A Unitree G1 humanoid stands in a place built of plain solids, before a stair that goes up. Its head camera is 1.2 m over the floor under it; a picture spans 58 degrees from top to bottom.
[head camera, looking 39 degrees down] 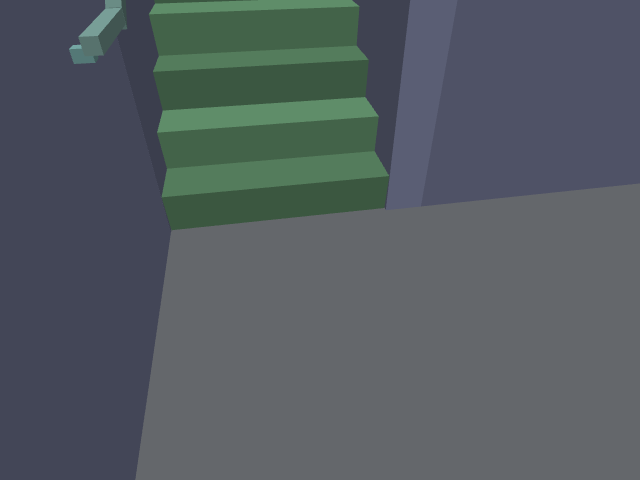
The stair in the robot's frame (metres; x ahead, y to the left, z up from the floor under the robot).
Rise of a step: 0.19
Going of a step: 0.23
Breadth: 1.00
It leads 10 degrees to the left of straight ahead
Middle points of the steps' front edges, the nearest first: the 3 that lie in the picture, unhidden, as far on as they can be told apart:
1.62 0.18 0.19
1.85 0.22 0.38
2.07 0.26 0.56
